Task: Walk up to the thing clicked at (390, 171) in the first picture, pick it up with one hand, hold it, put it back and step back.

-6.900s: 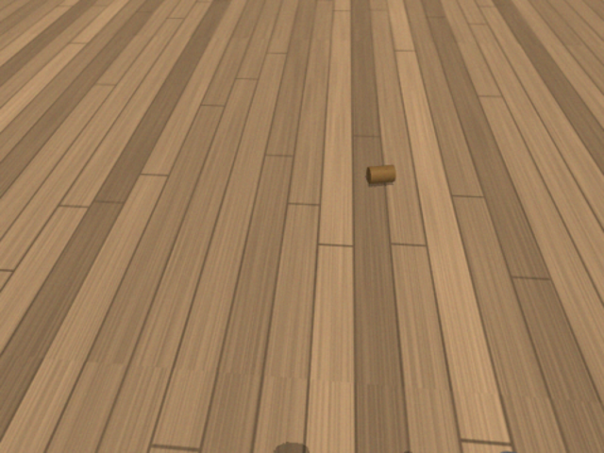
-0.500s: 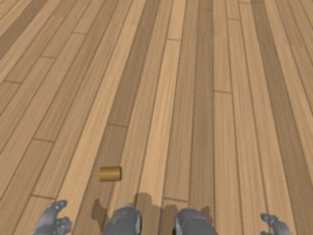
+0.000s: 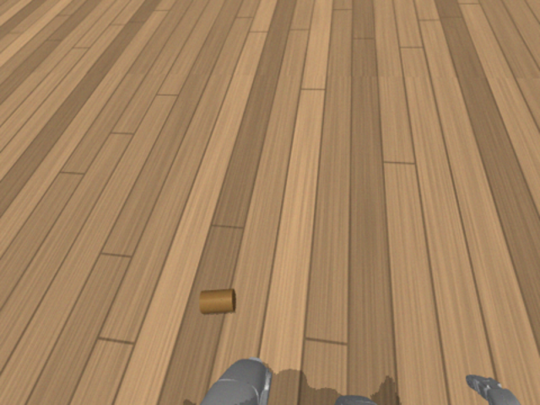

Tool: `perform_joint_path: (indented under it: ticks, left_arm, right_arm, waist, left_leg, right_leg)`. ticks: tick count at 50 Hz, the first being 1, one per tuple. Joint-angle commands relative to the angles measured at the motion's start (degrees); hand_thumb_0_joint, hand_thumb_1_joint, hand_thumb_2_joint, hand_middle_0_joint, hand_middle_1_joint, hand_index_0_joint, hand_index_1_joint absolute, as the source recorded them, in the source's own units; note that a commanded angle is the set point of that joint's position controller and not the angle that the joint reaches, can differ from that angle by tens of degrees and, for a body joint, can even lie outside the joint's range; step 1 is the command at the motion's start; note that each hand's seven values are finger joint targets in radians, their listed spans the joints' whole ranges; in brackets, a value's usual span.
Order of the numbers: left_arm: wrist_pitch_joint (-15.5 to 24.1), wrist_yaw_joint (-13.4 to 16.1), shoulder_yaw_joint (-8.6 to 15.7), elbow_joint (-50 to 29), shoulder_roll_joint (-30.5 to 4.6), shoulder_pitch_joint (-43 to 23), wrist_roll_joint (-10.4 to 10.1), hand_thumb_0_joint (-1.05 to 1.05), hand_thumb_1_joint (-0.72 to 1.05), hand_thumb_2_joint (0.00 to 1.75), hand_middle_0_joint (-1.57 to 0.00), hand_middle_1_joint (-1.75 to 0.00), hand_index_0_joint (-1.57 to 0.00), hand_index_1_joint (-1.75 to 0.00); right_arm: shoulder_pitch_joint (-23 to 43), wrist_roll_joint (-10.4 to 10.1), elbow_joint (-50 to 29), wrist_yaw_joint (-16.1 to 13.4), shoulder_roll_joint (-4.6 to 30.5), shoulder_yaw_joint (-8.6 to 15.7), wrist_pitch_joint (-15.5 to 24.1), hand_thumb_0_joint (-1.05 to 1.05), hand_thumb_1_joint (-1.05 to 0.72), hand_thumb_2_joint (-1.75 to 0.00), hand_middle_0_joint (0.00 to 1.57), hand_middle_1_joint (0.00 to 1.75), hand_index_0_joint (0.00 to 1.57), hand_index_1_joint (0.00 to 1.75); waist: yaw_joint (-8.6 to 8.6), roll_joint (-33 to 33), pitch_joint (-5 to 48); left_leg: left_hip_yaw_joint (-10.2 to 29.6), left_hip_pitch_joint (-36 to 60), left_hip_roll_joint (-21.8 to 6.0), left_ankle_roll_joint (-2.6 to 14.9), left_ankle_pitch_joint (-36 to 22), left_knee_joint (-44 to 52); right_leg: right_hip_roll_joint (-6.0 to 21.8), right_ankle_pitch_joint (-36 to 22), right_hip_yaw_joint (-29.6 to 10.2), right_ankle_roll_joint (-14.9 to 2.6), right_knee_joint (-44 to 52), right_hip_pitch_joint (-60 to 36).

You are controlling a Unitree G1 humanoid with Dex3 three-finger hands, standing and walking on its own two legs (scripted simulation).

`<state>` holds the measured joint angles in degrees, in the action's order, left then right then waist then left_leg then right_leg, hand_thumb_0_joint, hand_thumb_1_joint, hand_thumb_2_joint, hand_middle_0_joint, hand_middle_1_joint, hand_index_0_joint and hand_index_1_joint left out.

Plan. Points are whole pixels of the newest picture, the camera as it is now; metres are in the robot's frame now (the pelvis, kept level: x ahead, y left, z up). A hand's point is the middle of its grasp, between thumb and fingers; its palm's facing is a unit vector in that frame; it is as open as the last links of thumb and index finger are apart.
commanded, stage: walk up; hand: left
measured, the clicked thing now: (218, 301) +0.48 +0.30 -0.72
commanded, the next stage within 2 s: none
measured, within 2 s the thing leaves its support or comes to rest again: neither
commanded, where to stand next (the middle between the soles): +0.12 +0.03 m, yaw +5 degrees
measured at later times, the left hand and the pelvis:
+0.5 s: hand out of the picture +0.10 +0.28 -0.15, palm faces +0.05 -0.94 -0.33, open 7.3 cm; pelvis +0.04 +0.01 +0.01, yaw +4 degrees
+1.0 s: hand out of the picture +0.07 +0.30 -0.15, palm faces +0.14 -0.90 -0.40, open 7.3 cm; pelvis -0.03 +0.02 -0.02, yaw +7 degrees
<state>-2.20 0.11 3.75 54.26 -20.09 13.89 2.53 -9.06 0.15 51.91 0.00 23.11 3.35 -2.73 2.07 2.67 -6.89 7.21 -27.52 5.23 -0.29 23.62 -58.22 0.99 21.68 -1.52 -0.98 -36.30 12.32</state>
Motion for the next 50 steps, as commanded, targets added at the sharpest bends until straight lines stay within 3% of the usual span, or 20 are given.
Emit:
perform_joint_path:
  ticks: [1, 5, 8, 9, 10, 11, 12, 16, 23, 28, 29, 30, 32, 37, 44, 46, 47, 48, 49, 50]
  left_arm:
    - [4.13, -0.57, 5.12, -8.58, -16.5, -1.66, 0.87, 0.0, 0.9, 0.9, -0.2, -0.3, -0.2, -0.3]
    - [3.93, -1.62, 5.74, -8.12, -18.0, 5.63, -0.03, 0.0, 0.9, 0.9, -0.2, -0.3, -0.2, -0.3]
    - [3.51, -2.3, 4.04, -10.08, -17.16, 1.16, -0.92, 0.0, 0.9, 0.9, -0.2, -0.3, -0.2, -0.3]
    - [3.34, -2.3, 3.08, -11.26, -13.96, 0.45, -0.97, 0.0, 0.9, 0.9, -0.2, -0.3, -0.2, -0.3]
    - [3.27, -2.34, 2.05, -12.8, -8.86, 0.91, -1.62, 0.0, 0.9, 0.9, -0.2, -0.3, -0.2, -0.3]
    - [2.84, -1.81, 2.5, -13.27, -10.88, -1.59, -1.24, 0.0, 0.9, 0.9, -0.2, -0.3, -0.2, -0.3]
    - [2.83, -1.46, 3.43, -12.97, -16.08, -3.91, -0.86, 0.0, 0.9, 0.9, -0.2, -0.3, -0.2, -0.3]
    - [3.36, -2.53, 3.13, -9.65, -15.31, 3.51, -1.76, 0.0, 0.9, 0.9, -0.2, -0.3, -0.2, -0.3]
    - [3.98, -0.44, 1.63, -7.0, -11.2, -0.35, -3.67, 0.0, 0.9, 0.9, -0.2, -0.3, -0.2, -0.3]
    - [3.34, 1.38, 3.08, -5.32, -14.38, 2.23, -2.85, 0.0, 0.9, 0.9, -0.2, -0.3, -0.2, -0.3]
    - [3.71, 1.6, 3.53, -6.11, -16.59, 2.22, -2.24, 0.0, 0.9, 0.9, -0.2, -0.3, -0.2, -0.3]
    - [3.9, 1.74, 4.1, -7.38, -18.72, 2.38, -1.86, 0.0, 0.9, 0.9, -0.2, -0.3, -0.2, -0.3]
    - [3.17, 2.26, 3.65, -10.09, -19.14, -2.68, -1.85, 0.0, 0.9, 0.9, -0.2, -0.3, -0.2, -0.3]
    - [2.12, 3.49, 3.58, -11.51, -15.3, -7.29, -0.96, 0.0, 0.9, 0.9, -0.2, -0.3, -0.2, -0.3]
    - [-0.21, 1.53, 4.4, -11.42, -17.66, -11.32, 0.24, 0.0, 0.9, 0.9, -0.2, -0.3, -0.2, -0.3]
    - [-1.11, 1.39, 2.52, -10.48, -12.1, -6.72, -0.91, 0.0, 0.9, 0.9, -0.2, -0.3, -0.2, -0.3]
    - [-1.05, 1.92, 2.35, -11.22, -10.86, -7.59, -2.19, 0.0, 0.9, 0.9, -0.2, -0.3, -0.2, -0.3]
    - [-0.72, 2.74, 4.53, -11.09, -16.25, -14.07, -1.66, 0.0, 0.9, 0.9, -0.2, -0.3, -0.2, -0.3]
    - [-0.7, 2.08, 4.8, -10.57, -17.05, -15.33, -1.63, 0.0, 0.9, 0.9, -0.2, -0.3, -0.2, -0.3]
    - [-0.66, 1.4, 4.38, -8.58, -15.24, -12.32, -2.56, 0.0, 0.9, 0.9, -0.2, -0.3, -0.2, -0.3]
  right_arm:
    - [-0.5, 0.57, -4.58, 0.85, 12.97, 3.04, 3.4, 0.0, -0.9, -0.9, 0.2, 0.3, 0.2, 0.3]
    - [4.49, 1.22, -6.85, 1.63, 11.3, 2.73, 5.8, 0.0, -0.9, -0.9, 0.2, 0.3, 0.2, 0.3]
    - [-6.25, 1.33, -3.5, 1.02, 8.26, 2.99, 7.32, 0.0, -0.9, -0.9, 0.2, 0.3, 0.2, 0.3]
    - [-14.16, 1.46, -1.64, 0.44, 10.7, 4.34, 7.91, 0.0, -0.9, -0.9, 0.2, 0.3, 0.2, 0.3]
    - [-18.15, 2.31, -1.73, -0.21, 15.42, 5.71, 8.25, 0.0, -0.9, -0.9, 0.2, 0.3, 0.2, 0.3]
    - [-18.01, 2.44, -2.6, -0.38, 20.16, 6.36, 8.25, 0.0, -0.9, -0.9, 0.2, 0.3, 0.2, 0.3]
    - [-16.31, 0.79, -3.34, -0.22, 20.08, 6.61, 8.21, 0.0, -0.9, -0.9, 0.2, 0.3, 0.2, 0.3]
    - [-11.7, 0.15, -6.05, -0.48, 12.84, 3.74, 9.06, 0.0, -0.9, -0.9, 0.2, 0.3, 0.2, 0.3]
    - [-4.58, 0.53, -8.57, -0.55, 10.28, 2.19, 5.57, 0.0, -0.9, -0.9, 0.2, 0.3, 0.2, 0.3]
    - [-1.85, -1.45, -9.94, -0.7, 9.68, 2.51, 0.88, 0.0, -0.9, -0.9, 0.2, 0.3, 0.2, 0.3]
    - [-5.29, -1.78, -9.39, -0.82, 8.16, 1.97, 0.71, 0.0, -0.9, -0.9, 0.2, 0.3, 0.2, 0.3]
    - [-8.7, -2.16, -9.09, -1.15, 6.2, 1.43, 0.41, 0.0, -0.9, -0.9, 0.2, 0.3, 0.2, 0.3]
    - [-11.36, -1.32, -7.22, -2.74, 10.41, 3.23, -1.3, 0.0, -0.9, -0.9, 0.2, 0.3, 0.2, 0.3]
    - [-10.86, -0.51, -6.65, -1.5, 11.2, 3.9, -1.9, 0.0, -0.9, -0.9, 0.2, 0.3, 0.2, 0.3]
    - [-16.63, 0.63, 0.23, -0.1, 11.68, 3.44, 0.87, 0.0, -0.9, -0.9, 0.2, 0.3, 0.2, 0.3]
    - [-13.12, 2.56, 0.91, -0.05, 13.9, 3.99, 1.4, 0.0, -0.9, -0.9, 0.2, 0.3, 0.2, 0.3]
    - [-4.85, 3.71, -4.61, -0.14, 19.1, 4.56, 0.84, 0.0, -0.9, -0.9, 0.2, 0.3, 0.2, 0.3]
    - [-1.18, 2.22, -5.74, -0.26, 22.78, 5.2, 0.98, 0.0, -0.9, -0.9, 0.2, 0.3, 0.2, 0.3]
    - [2.88, 2.5, -5.71, -0.65, 20.42, 4.27, 1.88, 0.0, -0.9, -0.9, 0.2, 0.3, 0.2, 0.3]
    - [5.73, 2.96, -5.81, -1.26, 16.66, 3.36, 2.71, 0.0, -0.9, -0.9, 0.2, 0.3, 0.2, 0.3]
  waist:
    - [2.46, -16.48, 5.85]
    - [5.15, -13.4, 0.53]
    - [-2.48, -10.84, 2.97]
    - [-6.1, -3.14, 7.76]
    - [-6.83, 9.97, 8.01]
    - [-7.53, 6.84, 5.23]
    - [-7.54, 1.12, 1.56]
    - [-2.59, 3.0, -0.76]
    - [-2.54, 11.29, -2.59]
    - [0.35, 2.9, 4.52]
    - [0.46, -5.64, 8.1]
    - [0.24, -16.16, 11.68]
    - [-1.04, -16.26, 12.98]
    - [-1.39, -12.6, 16.59]
    - [-3.08, -21.07, 13.47]
    - [-2.24, 1.59, 4.35]
    - [-1.36, 12.57, -3.95]
    - [-5.44, 12.22, -9.35]
    - [-3.32, 7.44, -12.77]
    - [-0.82, 2.51, -12.01]
  left_leg:
    - [-5.56, -5.82, -1.87, -0.95, 2.71, 7.12]
    - [-5.78, -5.43, -5.5, 0.23, 8.05, 22.63]
    - [-10.58, 15.51, -2.98, 1.9, -5.98, 40.91]
    - [-4.42, 31.07, -5.22, 2.7, -10.79, 42.29]
    - [15.58, 40.79, -16.46, 4.72, -2.15, 45.85]
    - [32.03, 37.16, -27.55, 10.78, 4.91, 46.0]
    - [32.3, 29.15, -30.32, 15.7, 9.93, 47.33]
    - [6.68, 28.38, -18.62, 8.94, -19.34, 42.71]
    - [-6.22, 10.22, -13.97, 9.91, -48.04, 35.1]
    - [-5.82, 7.13, -8.29, 4.95, -24.86, 17.58]
    - [-5.55, 5.87, -5.75, 3.49, -16.72, 9.93]
    - [-6.13, 2.59, 0.74, 1.25, 7.0, -3.44]
    - [0.49, 5.61, -1.28, 0.96, 16.42, -16.8]
    - [1.39, 2.07, -0.89, -0.81, 5.03, -21.83]
    - [-10.01, 16.16, -3.91, 1.11, 6.85, 24.92]
    - [5.64, 18.59, -8.63, 3.77, 11.38, 37.42]
    - [26.88, 5.13, -25.03, 8.45, 13.56, 45.36]
    - [31.79, -12.93, -30.8, 14.59, 14.9, 50.48]
    - [28.13, -18.29, -29.41, 16.37, 8.59, 48.79]
    - [16.11, -15.99, -22.29, 12.99, -2.98, 43.19]
  right_leg:
    - [9.81, 16.42, -14.37, -9.63, 19.31, -12.56]
    - [14.84, 9.41, -17.07, -12.21, 18.72, -15.13]
    - [10.11, -12.96, -6.43, -8.38, 6.84, -5.31]
    - [6.34, -14.77, -1.7, -5.1, -6.76, 4.24]
    - [-1.21, 5.59, 2.39, -1.14, -21.39, 21.86]
    - [-2.43, 10.68, -1.07, -0.62, -25.37, 32.4]
    - [2.48, 8.36, -7.33, -1.44, -25.74, 29.07]
    - [2.85, -2.4, -5.55, -0.71, -21.44, 25.05]
    - [1.89, -12.02, 3.9, 1.74, -5.7, 5.85]
    - [0.12, -22.16, 4.4, 0.1, 6.98, -6.12]
    - [5.84, -38.26, -0.48, -1.2, 9.16, -9.34]
    - [19.05, -52.5, -16.64, -7.14, 12.73, -10.91]
    - [24.47, -46.39, -25.66, -16.64, 12.75, -1.67]
    - [14.8, -15.79, -10.67, -10.99, 11.57, -0.59]
    - [14.22, 14.01, -9.34, -7.09, 12.91, 7.8]
    - [5.13, 17.33, -2.4, -2.12, -6.89, 26.05]
    - [-4.42, 10.38, 1.75, 0.56, -21.79, 32.73]
    - [-2.66, 13.64, -6.34, 0.84, -28.08, 22.21]
    - [-2.92, 10.23, -9.14, 0.49, -33.47, 17.05]
    - [-4.61, 5.24, -10.8, -0.05, -37.21, 15.85]
